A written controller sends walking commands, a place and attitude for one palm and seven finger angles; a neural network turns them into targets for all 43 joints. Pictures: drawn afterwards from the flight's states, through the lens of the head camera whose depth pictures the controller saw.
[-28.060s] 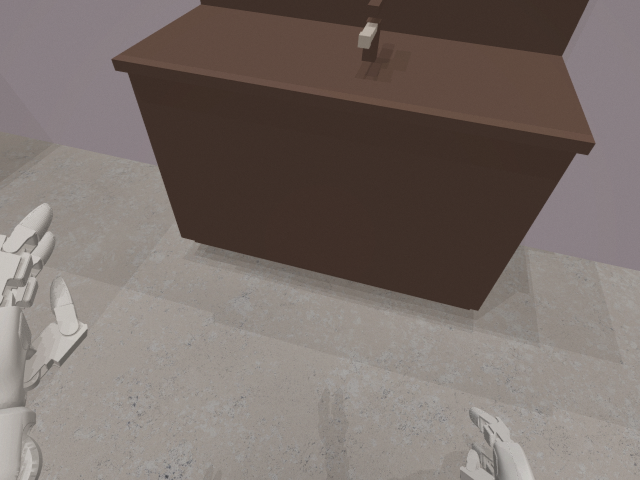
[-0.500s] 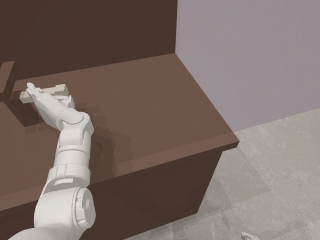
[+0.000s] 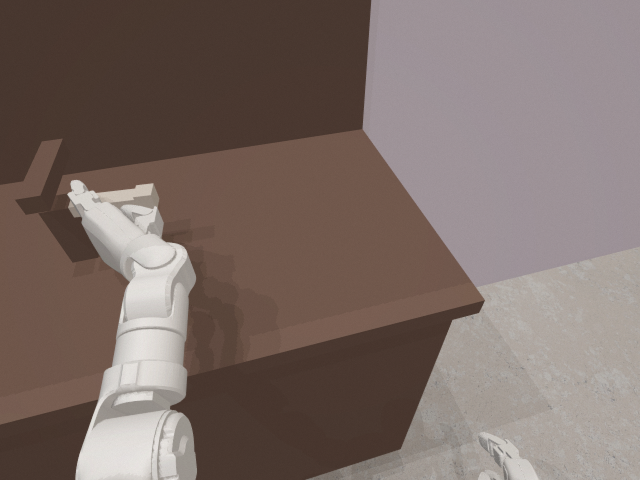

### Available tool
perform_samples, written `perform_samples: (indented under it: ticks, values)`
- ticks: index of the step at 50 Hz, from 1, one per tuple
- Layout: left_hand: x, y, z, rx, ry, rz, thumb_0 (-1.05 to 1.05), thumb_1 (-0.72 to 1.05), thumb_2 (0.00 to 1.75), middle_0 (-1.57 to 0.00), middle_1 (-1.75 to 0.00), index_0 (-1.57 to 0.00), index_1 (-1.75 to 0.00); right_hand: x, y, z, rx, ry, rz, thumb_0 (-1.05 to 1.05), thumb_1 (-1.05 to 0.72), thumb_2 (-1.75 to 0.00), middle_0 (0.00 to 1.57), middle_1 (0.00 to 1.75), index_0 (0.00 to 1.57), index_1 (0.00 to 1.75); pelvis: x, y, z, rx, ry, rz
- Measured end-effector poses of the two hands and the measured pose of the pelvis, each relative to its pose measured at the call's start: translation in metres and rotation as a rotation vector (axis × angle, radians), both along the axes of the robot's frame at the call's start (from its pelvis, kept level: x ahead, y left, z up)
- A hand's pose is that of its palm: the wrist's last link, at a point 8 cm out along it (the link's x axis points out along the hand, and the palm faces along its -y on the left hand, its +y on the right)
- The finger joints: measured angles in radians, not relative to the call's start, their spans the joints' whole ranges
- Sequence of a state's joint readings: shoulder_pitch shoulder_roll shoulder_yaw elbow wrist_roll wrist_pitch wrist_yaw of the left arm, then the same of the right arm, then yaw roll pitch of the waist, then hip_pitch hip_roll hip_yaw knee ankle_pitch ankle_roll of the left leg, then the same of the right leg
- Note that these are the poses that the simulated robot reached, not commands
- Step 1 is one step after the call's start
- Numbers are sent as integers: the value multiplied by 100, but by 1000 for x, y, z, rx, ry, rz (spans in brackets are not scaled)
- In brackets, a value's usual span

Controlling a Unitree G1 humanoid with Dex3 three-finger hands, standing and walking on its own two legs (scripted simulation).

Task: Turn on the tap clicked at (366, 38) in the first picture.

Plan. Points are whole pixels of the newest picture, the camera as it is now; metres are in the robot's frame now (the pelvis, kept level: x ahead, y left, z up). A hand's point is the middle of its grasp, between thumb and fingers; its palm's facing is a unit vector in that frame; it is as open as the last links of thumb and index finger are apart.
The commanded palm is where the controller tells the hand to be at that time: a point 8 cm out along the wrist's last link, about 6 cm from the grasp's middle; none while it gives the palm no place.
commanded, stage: lift the hand up off the lever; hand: left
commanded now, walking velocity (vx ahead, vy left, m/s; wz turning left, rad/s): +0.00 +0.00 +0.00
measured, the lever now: (146, 197) +0.45 +0.28 +0.14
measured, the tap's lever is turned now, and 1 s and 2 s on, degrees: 85 86 86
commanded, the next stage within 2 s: draw the hand back beside the body in 1.76 s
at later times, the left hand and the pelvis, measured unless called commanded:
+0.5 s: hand (154, 204) +0.39 +0.24 +0.17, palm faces +0.82 -0.57 -0.05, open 7.8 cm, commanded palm +0.35 +0.25 +0.17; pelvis +0.00 -0.02 +0.00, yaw +0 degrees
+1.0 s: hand (146, 183) +0.39 +0.24 +0.20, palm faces +0.80 -0.59 -0.02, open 7.8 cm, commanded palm +0.35 +0.25 +0.19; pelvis +0.00 -0.02 +0.00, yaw +0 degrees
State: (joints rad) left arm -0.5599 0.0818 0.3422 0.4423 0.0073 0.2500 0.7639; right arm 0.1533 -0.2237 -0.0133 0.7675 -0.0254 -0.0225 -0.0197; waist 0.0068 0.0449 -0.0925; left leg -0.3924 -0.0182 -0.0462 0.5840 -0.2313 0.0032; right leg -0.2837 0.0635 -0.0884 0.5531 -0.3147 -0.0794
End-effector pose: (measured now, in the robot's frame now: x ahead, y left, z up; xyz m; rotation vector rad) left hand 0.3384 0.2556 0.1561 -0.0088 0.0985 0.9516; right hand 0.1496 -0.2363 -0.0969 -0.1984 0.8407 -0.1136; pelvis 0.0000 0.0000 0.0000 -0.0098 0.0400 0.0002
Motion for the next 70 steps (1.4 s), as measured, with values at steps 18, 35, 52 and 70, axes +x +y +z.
perform_samples:
  ticks: [18, 35, 52, 70]
  values:
    - [0, -8, 17, 1, 16, 12, 1, 90, 90, -13, -14, -15, -15, -4, -1, -5, 21, 15, 13, 1, -91, -90, 20, 30, 20, 30, -4, -12, 1, 8, -8, 7]
    - [0, -7, 25, 8, 11, 14, 1, 90, 90, -13, -14, -15, -15, -20, -30, -7, -19, 35, -39, 2, -91, -90, 20, 30, 20, 30, -5, -20, 2, 14, -12, 0]
    - [0, -4, 51, 27, -26, -30, 1, 90, 90, -15, -15, -15, -15, 6, -14, 3, 10, -31, -14, 2, -91, -90, 20, 30, 20, 30, 0, -16, 6, 15, -29, -1]
    - [2, 7, 60, 14, -49, -35, 2, 90, 90, -15, -15, -15, -14, 30, 4, 12, 21, -50, 7, 2, -91, -90, 20, 30, 20, 30, 10, -5, 9, 14, -44, -10]
